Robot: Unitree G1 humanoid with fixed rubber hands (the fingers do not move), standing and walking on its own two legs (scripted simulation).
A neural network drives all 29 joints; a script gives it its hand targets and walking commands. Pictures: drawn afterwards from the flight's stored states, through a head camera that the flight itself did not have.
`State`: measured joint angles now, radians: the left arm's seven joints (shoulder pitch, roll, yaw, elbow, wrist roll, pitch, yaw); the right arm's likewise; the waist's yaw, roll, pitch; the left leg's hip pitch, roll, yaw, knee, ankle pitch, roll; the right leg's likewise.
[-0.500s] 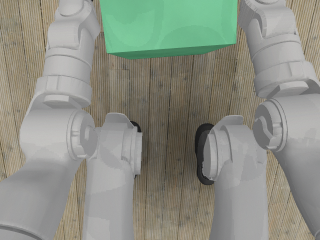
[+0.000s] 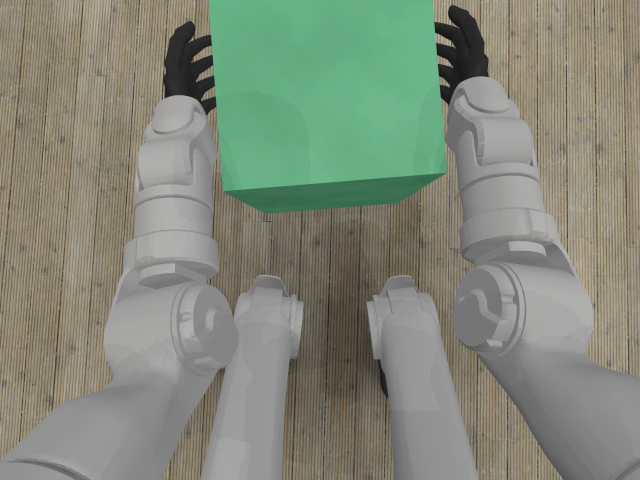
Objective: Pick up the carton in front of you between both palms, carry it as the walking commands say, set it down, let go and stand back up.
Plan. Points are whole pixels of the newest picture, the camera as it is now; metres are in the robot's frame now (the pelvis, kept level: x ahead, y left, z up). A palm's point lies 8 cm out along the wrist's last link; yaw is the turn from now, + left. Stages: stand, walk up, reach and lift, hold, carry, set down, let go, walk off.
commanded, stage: reach and lift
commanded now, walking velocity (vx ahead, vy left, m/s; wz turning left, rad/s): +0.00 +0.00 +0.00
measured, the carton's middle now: (326, 119) +0.51 +0.01 -0.14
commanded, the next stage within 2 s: none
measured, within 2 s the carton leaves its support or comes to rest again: neither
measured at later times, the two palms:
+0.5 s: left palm (112, 63) +0.47 +0.16 +0.09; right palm (555, 52) +0.48 -0.14 +0.09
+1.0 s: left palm out of the picture +0.42 +0.15 +0.24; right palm out of the picture +0.42 -0.15 +0.24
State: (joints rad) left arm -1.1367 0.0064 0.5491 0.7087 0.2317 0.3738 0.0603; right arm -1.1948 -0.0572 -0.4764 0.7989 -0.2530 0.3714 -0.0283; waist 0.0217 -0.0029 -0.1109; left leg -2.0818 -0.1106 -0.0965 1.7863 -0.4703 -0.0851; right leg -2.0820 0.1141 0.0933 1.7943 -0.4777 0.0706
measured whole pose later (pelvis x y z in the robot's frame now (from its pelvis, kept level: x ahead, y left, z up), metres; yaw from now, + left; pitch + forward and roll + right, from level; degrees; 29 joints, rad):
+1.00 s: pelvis +0.10 +0.00 +0.26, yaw +0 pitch +16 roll +0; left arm -0.38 -0.14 0.34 0.54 0.21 0.37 0.04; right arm -0.38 0.13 -0.32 0.54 -0.21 0.37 -0.03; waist 0.01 0.00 -0.17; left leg -0.73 -0.06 -0.14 0.79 -0.34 -0.03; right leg -0.73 0.07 0.14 0.80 -0.34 0.03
